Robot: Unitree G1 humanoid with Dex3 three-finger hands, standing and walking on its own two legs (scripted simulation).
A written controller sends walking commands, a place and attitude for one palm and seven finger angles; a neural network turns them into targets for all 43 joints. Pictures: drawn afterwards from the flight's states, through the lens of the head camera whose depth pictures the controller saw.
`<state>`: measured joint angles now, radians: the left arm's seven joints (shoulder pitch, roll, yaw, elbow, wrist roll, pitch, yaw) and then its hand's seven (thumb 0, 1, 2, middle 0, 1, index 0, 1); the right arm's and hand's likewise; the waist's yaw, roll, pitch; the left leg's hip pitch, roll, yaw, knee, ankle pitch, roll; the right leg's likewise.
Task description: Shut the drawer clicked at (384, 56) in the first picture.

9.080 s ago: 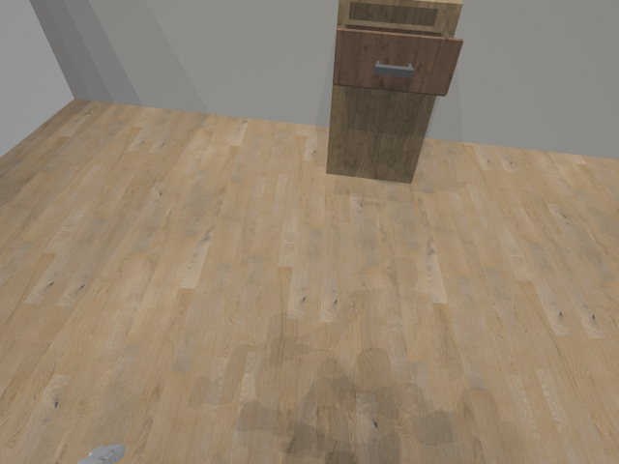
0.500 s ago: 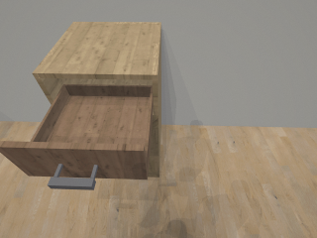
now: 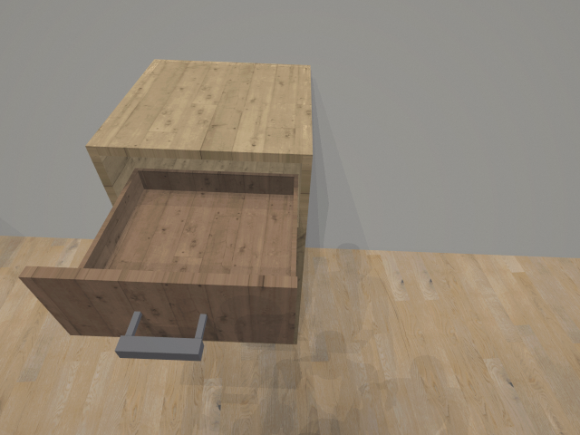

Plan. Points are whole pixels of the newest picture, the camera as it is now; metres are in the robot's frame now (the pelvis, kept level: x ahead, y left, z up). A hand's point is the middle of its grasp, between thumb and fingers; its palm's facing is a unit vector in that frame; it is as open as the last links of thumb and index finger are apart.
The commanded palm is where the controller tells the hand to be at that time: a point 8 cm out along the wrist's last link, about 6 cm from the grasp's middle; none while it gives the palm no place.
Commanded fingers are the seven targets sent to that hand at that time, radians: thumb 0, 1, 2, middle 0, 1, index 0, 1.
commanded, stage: look again from close up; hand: left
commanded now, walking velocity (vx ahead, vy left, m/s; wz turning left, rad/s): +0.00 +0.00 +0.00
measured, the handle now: (165, 333) +0.28 +0.21 -0.04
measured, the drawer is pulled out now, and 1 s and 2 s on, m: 0.30 0.29 0.29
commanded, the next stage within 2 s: raise the hand and make a fist in 0.16 s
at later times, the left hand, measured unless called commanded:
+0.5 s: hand (144, 424) +0.15 +0.21 -0.05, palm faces +0.23 -0.97 -0.10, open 7.2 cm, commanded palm +0.08 +0.23 -0.05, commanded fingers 0.00 0.90 0.90 -0.46 -0.58 -0.46 -0.58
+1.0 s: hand out of the picture +0.13 +0.16 +0.00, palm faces +0.07 -0.99 -0.08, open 4.3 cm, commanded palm +0.08 +0.23 +0.00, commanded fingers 0.00 0.90 0.90 -0.96 -1.12 -0.96 -1.12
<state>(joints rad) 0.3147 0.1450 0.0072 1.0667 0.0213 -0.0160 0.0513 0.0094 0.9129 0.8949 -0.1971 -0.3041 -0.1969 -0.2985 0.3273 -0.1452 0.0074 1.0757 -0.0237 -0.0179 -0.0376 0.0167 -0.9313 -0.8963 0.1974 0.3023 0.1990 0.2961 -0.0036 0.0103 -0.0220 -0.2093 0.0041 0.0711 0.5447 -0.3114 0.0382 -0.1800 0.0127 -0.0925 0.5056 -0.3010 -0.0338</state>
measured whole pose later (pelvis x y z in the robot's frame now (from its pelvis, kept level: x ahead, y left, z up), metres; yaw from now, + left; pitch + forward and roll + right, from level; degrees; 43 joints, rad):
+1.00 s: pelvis -0.03 -0.03 -0.07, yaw +4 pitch +11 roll -1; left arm 0.60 0.23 0.15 -0.16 -0.27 -0.37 -0.26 0.02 0.90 0.90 -0.77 -0.92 -0.77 -0.92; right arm 0.24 -0.16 0.04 0.55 0.04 -0.20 -0.06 0.01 -0.90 -0.90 0.20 0.30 0.21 0.30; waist 0.02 0.03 -0.15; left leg -0.79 0.02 -0.01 1.08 -0.49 0.00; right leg -0.74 0.03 -0.16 1.04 -0.50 -0.10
